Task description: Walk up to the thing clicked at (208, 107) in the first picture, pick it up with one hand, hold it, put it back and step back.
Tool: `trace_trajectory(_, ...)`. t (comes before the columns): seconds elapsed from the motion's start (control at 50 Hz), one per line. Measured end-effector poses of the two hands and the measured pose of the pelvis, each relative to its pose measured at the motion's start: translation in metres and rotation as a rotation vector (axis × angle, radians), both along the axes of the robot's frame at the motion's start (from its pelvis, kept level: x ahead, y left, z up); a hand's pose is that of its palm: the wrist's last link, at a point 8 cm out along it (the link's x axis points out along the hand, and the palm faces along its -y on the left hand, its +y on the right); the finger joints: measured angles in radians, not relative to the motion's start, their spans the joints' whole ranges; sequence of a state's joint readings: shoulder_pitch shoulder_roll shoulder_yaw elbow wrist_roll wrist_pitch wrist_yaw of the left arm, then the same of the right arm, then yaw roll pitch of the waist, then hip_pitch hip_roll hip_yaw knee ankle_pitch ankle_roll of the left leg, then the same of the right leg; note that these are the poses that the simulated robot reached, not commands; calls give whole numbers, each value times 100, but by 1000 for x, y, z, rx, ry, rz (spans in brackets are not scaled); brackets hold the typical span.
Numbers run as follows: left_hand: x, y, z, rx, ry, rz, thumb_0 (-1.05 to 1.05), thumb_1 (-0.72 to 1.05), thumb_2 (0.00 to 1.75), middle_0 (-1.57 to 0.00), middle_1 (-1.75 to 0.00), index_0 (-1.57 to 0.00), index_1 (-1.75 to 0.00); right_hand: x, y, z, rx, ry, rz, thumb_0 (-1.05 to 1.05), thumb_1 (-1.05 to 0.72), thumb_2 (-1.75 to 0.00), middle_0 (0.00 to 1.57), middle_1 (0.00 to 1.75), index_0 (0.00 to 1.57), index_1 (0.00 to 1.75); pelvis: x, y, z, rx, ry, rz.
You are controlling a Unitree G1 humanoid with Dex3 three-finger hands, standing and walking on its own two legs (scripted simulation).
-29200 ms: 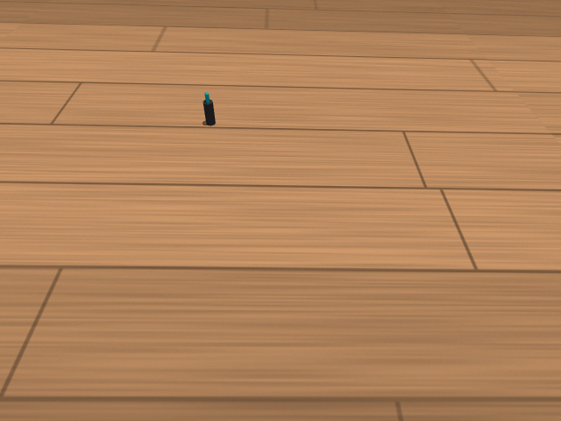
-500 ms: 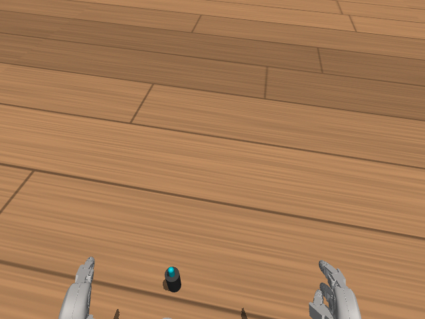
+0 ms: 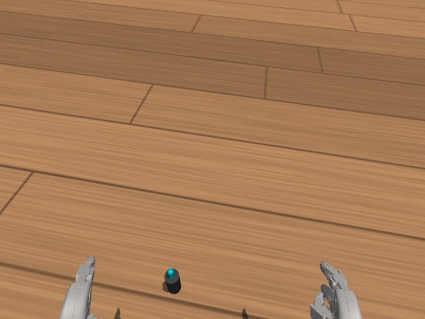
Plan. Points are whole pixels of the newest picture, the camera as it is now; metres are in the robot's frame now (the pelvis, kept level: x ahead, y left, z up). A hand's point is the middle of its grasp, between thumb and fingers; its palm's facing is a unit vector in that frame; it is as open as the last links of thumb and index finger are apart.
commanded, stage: home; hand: left
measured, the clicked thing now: (172, 279) +0.38 +0.14 -0.62
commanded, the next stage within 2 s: stand in 0.08 s
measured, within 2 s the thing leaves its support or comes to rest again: neither
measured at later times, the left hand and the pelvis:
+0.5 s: hand (112, 312) +0.16 +0.18 -0.06, palm faces +0.11 -0.96 -0.27, open 12.8 cm; pelvis -0.01 +0.00 +0.00, yaw +0 degrees
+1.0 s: hand out of the picture +0.05 +0.25 -0.11, palm faces +0.01 -0.94 -0.34, open 7.4 cm; pelvis -0.01 +0.01 +0.04, yaw +0 degrees
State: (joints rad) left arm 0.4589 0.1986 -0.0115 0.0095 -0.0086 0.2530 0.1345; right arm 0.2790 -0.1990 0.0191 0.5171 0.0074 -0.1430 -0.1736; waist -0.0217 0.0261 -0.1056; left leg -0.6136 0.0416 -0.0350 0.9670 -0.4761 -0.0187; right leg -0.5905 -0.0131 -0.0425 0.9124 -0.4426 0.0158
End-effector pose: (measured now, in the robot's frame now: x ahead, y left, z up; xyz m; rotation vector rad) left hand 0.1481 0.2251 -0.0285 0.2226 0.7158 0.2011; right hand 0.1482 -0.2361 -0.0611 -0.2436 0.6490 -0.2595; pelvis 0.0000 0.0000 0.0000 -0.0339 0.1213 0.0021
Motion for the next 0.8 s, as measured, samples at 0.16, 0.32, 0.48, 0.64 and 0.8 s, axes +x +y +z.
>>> trace_trajectory(0.16, -4, -1, -1, 1, 13, 5, -1, -57, 4, -5, -4, -5, -4, 0, -1, -1, 2, 3, 4, 1, -90, -90, 21, 30, 21, 30, -1, -2, 0, 1, 1, 2)
trace_trajectory(0.32, -5, -1, 0, -2, 3, 8, -1, -47, 14, -11, -13, -11, -13, -2, -1, 0, -4, 1, 6, 1, -90, -90, 21, 30, 21, 30, -3, -2, 0, 1, -3, 3)
trace_trajectory(0.48, -8, -1, -1, -3, 4, 5, -1, -2, 57, -18, -25, -18, -25, -4, 0, 1, -4, -7, 3, 1, -90, -90, 21, 30, 21, 30, -5, -1, 0, 0, -6, 2)
trace_trajectory(0.64, -14, 24, -31, 53, 92, -95, 0, 54, 82, -20, -29, -20, -29, -19, -12, -18, -42, 246, 145, 1, -90, -90, 21, 30, 21, 30, -13, -1, 7, 30, -85, 3)
trace_trajectory(0.8, -62, 59, -48, 66, 293, -26, 1, 82, 89, -20, -29, -20, -29, -57, -41, -17, -28, 395, 60, 1, -90, -90, 21, 30, 21, 30, -12, 3, 21, 34, -131, 3)
